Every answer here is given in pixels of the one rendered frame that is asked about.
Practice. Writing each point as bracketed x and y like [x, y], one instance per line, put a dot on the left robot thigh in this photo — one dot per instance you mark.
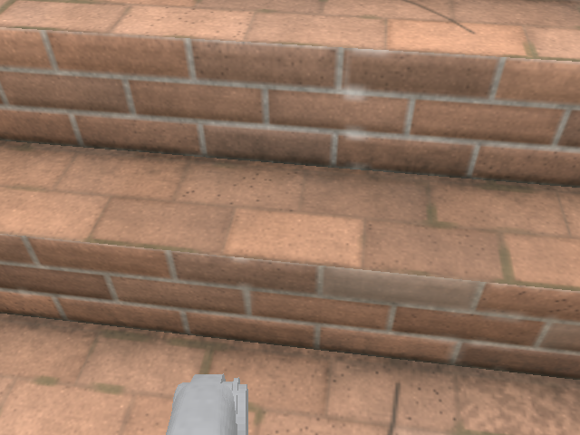
[210, 406]

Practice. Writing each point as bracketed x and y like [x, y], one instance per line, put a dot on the robot left shin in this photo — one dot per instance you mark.
[180, 386]

